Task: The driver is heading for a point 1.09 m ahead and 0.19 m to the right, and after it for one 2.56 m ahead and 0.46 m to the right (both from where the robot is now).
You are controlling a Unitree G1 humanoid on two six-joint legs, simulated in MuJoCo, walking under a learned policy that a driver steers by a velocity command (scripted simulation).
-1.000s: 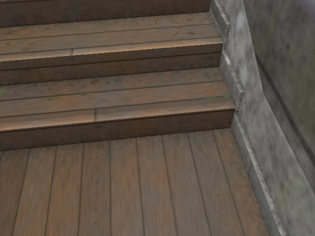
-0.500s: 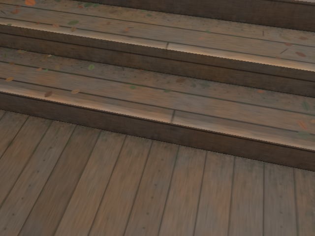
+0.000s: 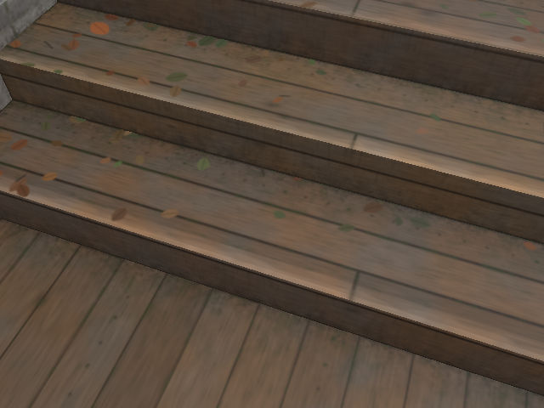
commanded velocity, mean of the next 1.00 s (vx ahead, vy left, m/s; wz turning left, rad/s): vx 0.04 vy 0.00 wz -0.21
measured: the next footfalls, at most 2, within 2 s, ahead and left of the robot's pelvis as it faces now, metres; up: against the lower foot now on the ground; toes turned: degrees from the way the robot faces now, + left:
right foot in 0.04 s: +0.20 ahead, -0.09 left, +0.00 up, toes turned +0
left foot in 0.34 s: +0.09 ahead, +0.12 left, +0.00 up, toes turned +0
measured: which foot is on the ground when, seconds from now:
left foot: down 0.00-0.06, up 0.08-0.32, down 0.34-0.76, up 0.78-1.00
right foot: up 0.00-0.02, down 0.04-0.42, up 0.44-0.74, down 0.76-1.00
